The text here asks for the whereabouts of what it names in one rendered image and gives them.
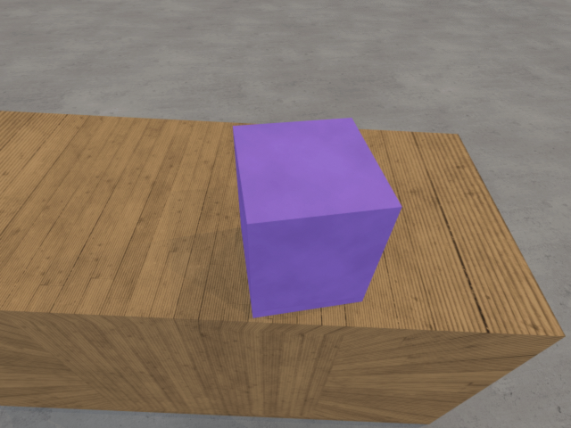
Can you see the carton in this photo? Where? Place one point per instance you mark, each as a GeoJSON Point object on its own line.
{"type": "Point", "coordinates": [316, 213]}

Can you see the pedestal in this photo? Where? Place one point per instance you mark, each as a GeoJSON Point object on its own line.
{"type": "Point", "coordinates": [123, 283]}

